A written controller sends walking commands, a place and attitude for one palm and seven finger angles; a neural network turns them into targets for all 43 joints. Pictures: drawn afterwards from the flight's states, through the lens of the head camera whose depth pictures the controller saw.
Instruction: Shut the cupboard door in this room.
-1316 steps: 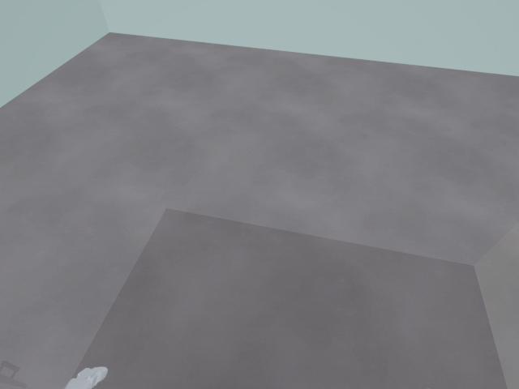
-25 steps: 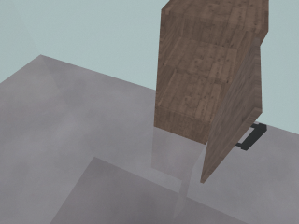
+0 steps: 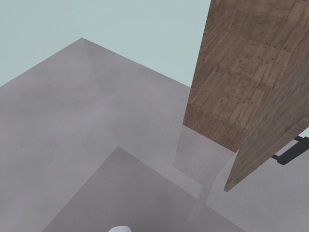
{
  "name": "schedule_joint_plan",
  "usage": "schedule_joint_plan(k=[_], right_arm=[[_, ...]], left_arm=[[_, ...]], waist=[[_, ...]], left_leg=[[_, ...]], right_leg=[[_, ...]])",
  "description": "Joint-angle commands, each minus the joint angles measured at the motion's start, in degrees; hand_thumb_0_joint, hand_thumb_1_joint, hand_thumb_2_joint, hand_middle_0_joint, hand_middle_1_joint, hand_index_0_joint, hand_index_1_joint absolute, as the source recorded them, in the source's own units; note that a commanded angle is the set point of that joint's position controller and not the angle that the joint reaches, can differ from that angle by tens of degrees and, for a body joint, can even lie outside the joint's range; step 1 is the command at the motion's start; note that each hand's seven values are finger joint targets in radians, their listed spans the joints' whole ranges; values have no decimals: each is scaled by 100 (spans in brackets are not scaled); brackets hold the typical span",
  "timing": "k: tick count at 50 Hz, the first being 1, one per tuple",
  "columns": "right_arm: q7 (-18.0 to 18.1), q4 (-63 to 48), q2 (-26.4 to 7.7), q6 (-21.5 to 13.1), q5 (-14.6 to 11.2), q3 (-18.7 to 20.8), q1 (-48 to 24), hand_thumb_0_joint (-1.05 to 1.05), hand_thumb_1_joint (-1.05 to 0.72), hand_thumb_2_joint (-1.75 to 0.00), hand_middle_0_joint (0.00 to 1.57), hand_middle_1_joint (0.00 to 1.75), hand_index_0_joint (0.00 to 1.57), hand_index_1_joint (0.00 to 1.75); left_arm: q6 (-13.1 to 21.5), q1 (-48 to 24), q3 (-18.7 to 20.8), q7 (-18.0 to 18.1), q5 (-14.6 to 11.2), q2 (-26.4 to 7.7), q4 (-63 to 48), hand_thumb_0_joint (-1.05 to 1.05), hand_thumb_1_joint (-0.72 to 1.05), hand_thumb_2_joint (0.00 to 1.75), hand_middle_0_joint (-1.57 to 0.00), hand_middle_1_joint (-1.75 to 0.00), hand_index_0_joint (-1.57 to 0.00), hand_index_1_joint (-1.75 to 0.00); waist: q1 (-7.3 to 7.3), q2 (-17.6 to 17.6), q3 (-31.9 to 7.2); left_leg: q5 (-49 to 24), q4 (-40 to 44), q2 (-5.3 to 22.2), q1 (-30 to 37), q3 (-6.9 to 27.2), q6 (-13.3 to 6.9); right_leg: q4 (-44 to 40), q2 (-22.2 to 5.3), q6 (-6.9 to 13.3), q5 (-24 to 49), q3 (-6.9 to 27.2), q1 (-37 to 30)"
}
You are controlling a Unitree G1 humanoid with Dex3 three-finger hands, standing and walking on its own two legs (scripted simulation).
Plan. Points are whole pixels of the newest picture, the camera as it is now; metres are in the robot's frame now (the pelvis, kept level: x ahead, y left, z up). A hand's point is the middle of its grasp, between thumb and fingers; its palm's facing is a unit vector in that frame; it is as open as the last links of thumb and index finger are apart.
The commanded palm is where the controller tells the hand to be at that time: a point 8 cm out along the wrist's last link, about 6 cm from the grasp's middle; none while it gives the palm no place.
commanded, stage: stand and wait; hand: left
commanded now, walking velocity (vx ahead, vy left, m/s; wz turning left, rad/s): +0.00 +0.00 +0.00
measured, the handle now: (286, 148) +0.38 -0.37 -0.04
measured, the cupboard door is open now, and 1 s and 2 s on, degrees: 93 93 93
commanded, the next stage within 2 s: turn or walk to find it in 0.60 s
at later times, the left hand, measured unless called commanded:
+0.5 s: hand out of the picture +0.02 +0.18 -0.16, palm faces +0.04 -0.97 -0.23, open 7.4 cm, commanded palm none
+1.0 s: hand out of the picture +0.02 +0.19 -0.17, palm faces +0.13 -0.97 -0.21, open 7.4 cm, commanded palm none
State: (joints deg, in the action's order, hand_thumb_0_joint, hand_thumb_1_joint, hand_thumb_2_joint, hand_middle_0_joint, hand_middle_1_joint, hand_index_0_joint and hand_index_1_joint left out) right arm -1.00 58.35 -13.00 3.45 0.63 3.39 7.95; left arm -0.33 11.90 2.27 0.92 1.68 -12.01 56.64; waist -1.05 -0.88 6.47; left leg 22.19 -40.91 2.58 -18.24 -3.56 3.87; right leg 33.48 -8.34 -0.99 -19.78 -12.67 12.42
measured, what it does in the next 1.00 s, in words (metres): steps on the spot: left foot, then right foot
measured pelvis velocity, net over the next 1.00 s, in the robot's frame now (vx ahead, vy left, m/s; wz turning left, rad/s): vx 0.00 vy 0.00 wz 0.08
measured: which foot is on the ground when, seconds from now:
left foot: up 0.00-0.02, down 0.04-1.00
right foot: down 0.00-0.04, up 0.06-0.38, down 0.40-1.00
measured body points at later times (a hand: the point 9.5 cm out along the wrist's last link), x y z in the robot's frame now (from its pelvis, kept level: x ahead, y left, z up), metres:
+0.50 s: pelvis +0.00 +0.00 +0.01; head +0.00 -0.02 +0.45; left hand +0.02 +0.23 -0.14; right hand +0.05 -0.23 -0.16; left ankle -0.01 +0.13 -0.73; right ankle +0.01 -0.11 -0.73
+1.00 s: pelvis +0.00 +0.00 +0.00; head +0.03 +0.01 +0.45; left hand +0.01 +0.24 -0.16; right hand +0.02 -0.22 -0.16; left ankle -0.01 +0.13 -0.73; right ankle +0.01 -0.11 -0.73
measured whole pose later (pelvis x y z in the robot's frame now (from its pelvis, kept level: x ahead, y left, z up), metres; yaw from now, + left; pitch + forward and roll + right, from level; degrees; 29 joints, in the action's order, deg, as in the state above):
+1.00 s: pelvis +0.00 +0.00 +0.00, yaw +5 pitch -1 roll +0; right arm 1.1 64.4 -7.7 0.7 0.9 1.7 14.6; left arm -1.2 11.9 2.1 1.7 0.5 -10.0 63.0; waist -0.4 -0.7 3.5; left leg 16.1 -29.9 1.1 -12.7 -0.5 1.0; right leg 31.1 -4.1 -0.1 -17.3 -8.5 12.4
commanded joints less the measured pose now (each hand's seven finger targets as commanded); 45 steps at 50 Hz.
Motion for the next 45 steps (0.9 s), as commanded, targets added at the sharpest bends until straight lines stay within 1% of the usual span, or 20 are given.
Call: schedule_joint_plan(k=[1,2,3,5,7,9,11,14,17,18,19,20,21,23,24,26,30,36,41,45], right_arm=[[66,-246,-815,-354,24,125,633,0,-90,-90,20,30,20,30],[114,-259,-1251,-360,28,219,803,0,-90,-90,20,30,20,30],[142,-213,-1285,-293,30,208,769,0,-90,-90,20,30,20,30],[245,-228,-915,-349,51,118,306,0,-90,-90,20,30,20,30],[277,-220,-696,-375,45,23,154,0,-90,-90,20,30,20,30],[293,-154,-686,-415,19,14,229,0,-90,-90,20,30,20,30],[297,-78,-668,-427,11,33,340,0,-90,-90,20,30,20,30],[277,14,-646,-408,21,46,363,0,-90,-90,20,30,20,30],[256,69,-578,-394,2,63,227,0,-90,-90,20,30,20,30],[247,81,-511,-393,-23,54,192,0,-90,-90,20,30,20,30],[225,131,-331,-401,-64,26,304,0,-90,-90,20,30,20,30],[213,97,-125,-380,-88,-41,311,0,-90,-90,20,30,20,30],[188,106,-29,-350,-80,-79,356,0,-90,-90,20,30,20,30],[197,225,-72,-237,0,-53,480,0,-90,-90,20,30,20,30],[194,282,-111,-236,17,-66,592,0,-90,-90,20,30,20,30],[203,435,-37,-305,21,-128,830,0,-90,-90,20,30,20,30],[229,551,-61,-421,-4,-179,862,0,-90,-90,20,30,20,30],[248,511,-97,-371,-3,-142,920,0,-90,-90,20,30,20,30],[234,425,-34,-275,6,-60,1014,0,-90,-90,20,30,20,30],[231,466,5,-309,13,-64,1177,0,-90,-90,20,30,20,30]], left_arm=[[2,298,229,63,-112,-904,-266,0,90,90,-20,-30,-20,-30],[-27,294,92,53,-140,-520,-381,0,90,90,-20,-30,-20,-30],[-77,122,75,85,-117,-545,-350,0,90,90,-20,-30,-20,-30],[-125,26,81,63,-99,-519,-153,0,90,90,-20,-30,-20,-30],[-103,42,74,19,-96,-515,-10,0,90,90,-20,-30,-20,-30],[-75,180,32,-9,-108,-453,108,0,90,90,-20,-30,-20,-30],[-72,153,-9,4,-107,-384,160,0,90,90,-20,-30,-20,-30],[-55,94,-61,19,-103,-315,198,0,90,90,-20,-30,-20,-30],[-6,537,-77,46,-85,-266,401,0,90,90,-20,-30,-20,-30],[29,720,-75,59,-69,-302,489,0,90,90,-20,-30,-20,-30],[77,710,-58,82,-59,-491,529,0,90,90,-20,-30,-20,-30],[114,580,-64,91,-48,-646,504,0,90,90,-20,-30,-20,-30],[109,380,-63,74,-65,-792,452,0,90,90,-20,-30,-20,-30],[98,136,-10,57,-78,-794,409,0,90,90,-20,-30,-20,-30],[87,93,-20,61,-79,-712,389,0,90,90,-20,-30,-20,-30],[99,143,-49,64,-105,-549,422,0,90,90,-20,-30,-20,-30],[131,350,-63,71,-144,-440,513,0,90,90,-20,-30,-20,-30],[81,426,62,103,-156,-594,480,0,90,90,-20,-30,-20,-30],[17,267,170,115,-118,-697,352,0,90,90,-20,-30,-20,-30],[7,87,119,105,-112,-489,328,0,90,90,-20,-30,-20,-30]], waist=[[234,494,-1225],[307,1823,-1232],[374,1490,-1197],[208,1520,-817],[125,1293,-617],[100,918,-789],[142,835,-846],[184,853,-728],[-4,758,-702],[-84,564,-721],[-39,173,-688],[47,-432,-482],[140,-680,-251],[164,-1415,202],[184,-1326,312],[223,-696,167],[86,248,-307],[8,158,-538],[51,-354,-425],[162,-129,-356]], left_leg=[[-2459,2042,747,1779,801,-390],[-4151,2152,1910,2058,2193,-1057],[-3957,2175,2103,1548,1929,-1448],[-3333,2366,1666,1237,1629,-1404],[-3808,2235,1302,1242,1152,-1253],[-4263,2144,1194,1628,934,-1212],[-4343,2158,1195,1793,847,-1218],[-3882,2203,1155,1537,845,-1179],[-3070,2023,987,1195,739,-985],[-2573,1822,821,1002,635,-797],[-1948,1638,574,620,551,-561],[-1147,1553,281,441,324,-379],[-538,1628,64,473,175,-286],[-357,1412,45,839,132,-265],[-542,1443,94,875,140,-275],[-1046,1779,193,1046,235,-314],[-1431,2148,377,932,383,-332],[-1751,1711,308,433,374,-281],[-1223,994,163,296,224,-228],[-1567,1363,294,526,559,-323]], right_leg=[[624,-352,14,1357,357,466],[1504,215,-266,-1351,405,1409],[2074,201,-180,-1787,872,1120],[2362,139,-191,-1245,1153,1310],[2314,209,-185,-781,1195,1288],[2008,276,-217,-617,1125,1278],[1640,296,-251,-604,1076,1166],[810,331,-236,-581,962,738],[-376,392,-233,273,797,53],[-962,362,-225,915,812,-288],[-1301,124,-133,1329,1190,-646],[-1497,-345,65,1367,1725,-466],[-1680,-641,276,1062,1878,-60],[-2218,-557,451,-515,2044,911],[-2253,-457,437,-674,1951,993],[-1941,-217,345,-246,1686,826],[-1590,11,188,638,1373,0],[-1166,-235,264,1362,1173,-538],[-1312,-694,543,928,1304,-110],[-1022,-299,318,531,975,241]])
